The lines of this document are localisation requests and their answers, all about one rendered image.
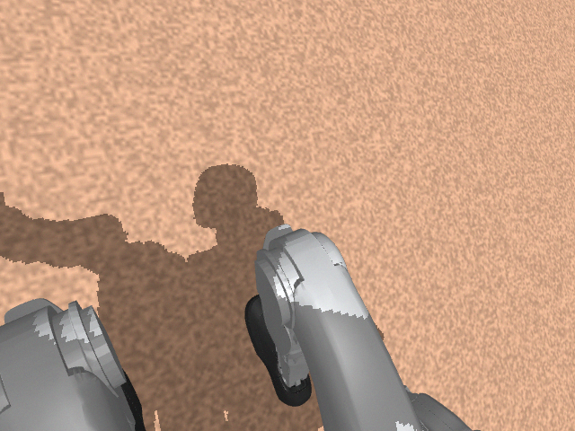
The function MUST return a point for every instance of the right robot hand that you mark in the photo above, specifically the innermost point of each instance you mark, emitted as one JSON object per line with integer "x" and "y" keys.
{"x": 434, "y": 416}

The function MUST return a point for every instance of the left robot foot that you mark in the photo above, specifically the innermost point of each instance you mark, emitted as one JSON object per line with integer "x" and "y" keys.
{"x": 133, "y": 403}

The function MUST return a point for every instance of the right robot foot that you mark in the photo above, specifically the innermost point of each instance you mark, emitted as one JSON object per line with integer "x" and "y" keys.
{"x": 266, "y": 351}

